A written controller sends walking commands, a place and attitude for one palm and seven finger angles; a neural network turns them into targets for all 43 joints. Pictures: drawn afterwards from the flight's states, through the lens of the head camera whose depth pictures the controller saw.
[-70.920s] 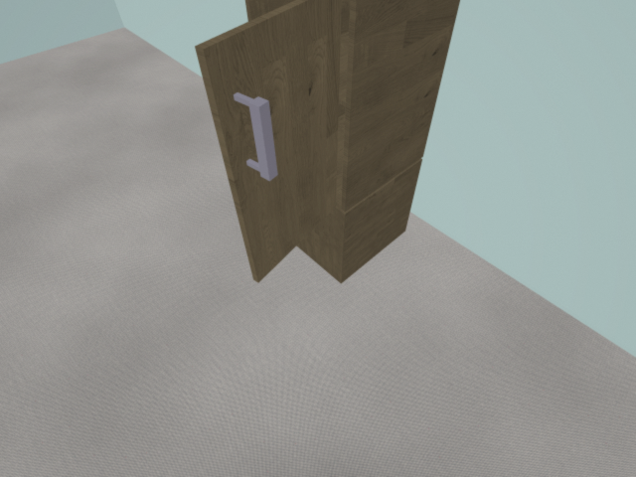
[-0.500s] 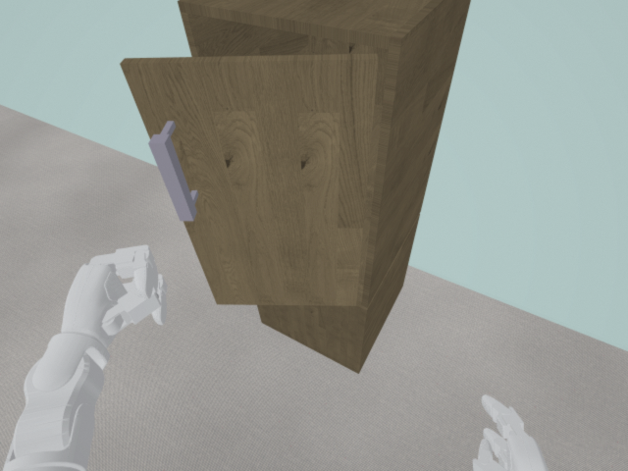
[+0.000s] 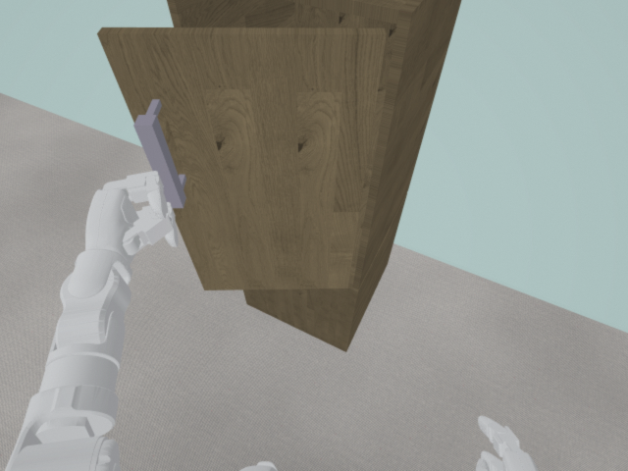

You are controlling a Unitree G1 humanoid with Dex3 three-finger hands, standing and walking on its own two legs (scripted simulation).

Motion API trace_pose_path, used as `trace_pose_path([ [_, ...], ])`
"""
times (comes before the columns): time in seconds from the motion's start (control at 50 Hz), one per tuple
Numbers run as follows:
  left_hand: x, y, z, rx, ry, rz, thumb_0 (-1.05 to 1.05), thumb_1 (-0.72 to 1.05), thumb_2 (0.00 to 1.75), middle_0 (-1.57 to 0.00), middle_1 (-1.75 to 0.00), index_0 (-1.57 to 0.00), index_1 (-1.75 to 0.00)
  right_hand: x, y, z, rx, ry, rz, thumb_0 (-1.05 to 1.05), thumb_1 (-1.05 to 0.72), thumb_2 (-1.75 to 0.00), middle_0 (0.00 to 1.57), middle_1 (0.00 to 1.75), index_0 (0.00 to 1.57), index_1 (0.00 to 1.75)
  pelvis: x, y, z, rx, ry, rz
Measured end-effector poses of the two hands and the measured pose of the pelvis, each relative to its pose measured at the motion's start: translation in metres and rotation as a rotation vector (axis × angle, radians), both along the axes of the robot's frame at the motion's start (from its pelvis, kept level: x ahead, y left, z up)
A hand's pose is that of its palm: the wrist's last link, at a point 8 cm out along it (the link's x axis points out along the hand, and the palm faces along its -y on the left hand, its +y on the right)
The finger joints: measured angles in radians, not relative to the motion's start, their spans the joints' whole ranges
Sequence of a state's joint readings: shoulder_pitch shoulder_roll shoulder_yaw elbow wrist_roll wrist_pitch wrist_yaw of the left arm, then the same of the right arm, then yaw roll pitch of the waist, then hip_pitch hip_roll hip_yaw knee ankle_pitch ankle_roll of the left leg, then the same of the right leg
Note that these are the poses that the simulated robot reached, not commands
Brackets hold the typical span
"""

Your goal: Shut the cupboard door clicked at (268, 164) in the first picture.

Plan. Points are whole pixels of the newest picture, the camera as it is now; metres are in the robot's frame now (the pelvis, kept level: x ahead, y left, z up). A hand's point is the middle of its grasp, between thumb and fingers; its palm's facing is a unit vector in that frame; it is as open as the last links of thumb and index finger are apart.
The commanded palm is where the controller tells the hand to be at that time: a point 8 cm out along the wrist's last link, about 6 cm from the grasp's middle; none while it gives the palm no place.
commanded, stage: bring the fist close to the handle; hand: left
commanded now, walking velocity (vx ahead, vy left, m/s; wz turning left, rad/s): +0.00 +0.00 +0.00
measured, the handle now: (166, 156) +0.51 +0.24 +0.11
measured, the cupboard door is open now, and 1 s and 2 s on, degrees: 28 25 10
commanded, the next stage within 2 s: push the door shut along its arc in 0.54 s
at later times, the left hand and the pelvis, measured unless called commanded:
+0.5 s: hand (184, 202) +0.43 +0.20 +0.11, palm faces +0.09 -1.00 -0.02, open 3.1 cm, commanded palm +0.39 +0.24 +0.11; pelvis +0.00 +0.00 +0.00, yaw -2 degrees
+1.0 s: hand (183, 178) +0.46 +0.20 +0.12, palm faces +0.01 -1.00 -0.02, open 3.2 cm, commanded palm +0.45 +0.25 +0.11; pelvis -0.01 -0.01 -0.01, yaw +0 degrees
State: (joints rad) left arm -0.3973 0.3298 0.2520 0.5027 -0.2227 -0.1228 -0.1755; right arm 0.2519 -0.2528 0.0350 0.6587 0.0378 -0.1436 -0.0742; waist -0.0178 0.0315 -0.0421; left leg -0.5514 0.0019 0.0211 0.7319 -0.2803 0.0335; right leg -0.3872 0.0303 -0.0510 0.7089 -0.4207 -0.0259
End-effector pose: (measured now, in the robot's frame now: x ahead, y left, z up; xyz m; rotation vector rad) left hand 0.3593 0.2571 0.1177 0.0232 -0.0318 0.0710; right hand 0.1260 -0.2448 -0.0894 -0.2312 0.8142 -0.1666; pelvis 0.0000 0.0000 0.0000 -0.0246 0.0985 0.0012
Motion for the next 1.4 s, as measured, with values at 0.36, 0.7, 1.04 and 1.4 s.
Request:
trace_pose_path([
  [0.36,0.047,-0.006,-0.005,-0.009,0.013,-0.010,0.02,0.90,0.90,-1.30,-1.50,-1.30,-1.50,-0.080,-0.011,-0.017,0.003,0.231,-0.129,0.01,-0.90,-0.90,0.20,0.30,0.20,0.30,0.003,0.007,-0.002,-0.004,0.043,-0.030],
  [0.7,0.037,-0.008,-0.002,-0.009,0.030,0.021,0.02,0.89,0.90,-1.30,-1.50,-1.30,-1.50,-0.047,-0.016,-0.012,0.020,0.136,-0.088,0.01,-0.91,-0.90,0.20,0.30,0.20,0.30,-0.002,-0.005,-0.002,-0.001,0.029,-0.019],
  [1.04,0.083,0.001,0.003,-0.004,0.053,-0.074,0.02,0.89,0.90,-1.32,-1.50,-1.34,-1.50,-0.087,-0.039,-0.022,-0.044,0.286,-0.128,0.01,-0.91,-0.90,0.20,0.30,0.20,0.30,-0.007,-0.013,-0.011,-0.011,0.103,-0.003],
  [1.4,0.119,0.007,0.002,-0.013,0.055,-0.144,0.02,0.90,0.90,-1.31,-1.50,-1.34,-1.50,-0.142,-0.026,-0.025,-0.067,0.448,-0.190,0.01,-0.91,-0.90,0.20,0.30,0.20,0.30,-0.005,0.002,-0.019,-0.038,0.170,0.002],
])
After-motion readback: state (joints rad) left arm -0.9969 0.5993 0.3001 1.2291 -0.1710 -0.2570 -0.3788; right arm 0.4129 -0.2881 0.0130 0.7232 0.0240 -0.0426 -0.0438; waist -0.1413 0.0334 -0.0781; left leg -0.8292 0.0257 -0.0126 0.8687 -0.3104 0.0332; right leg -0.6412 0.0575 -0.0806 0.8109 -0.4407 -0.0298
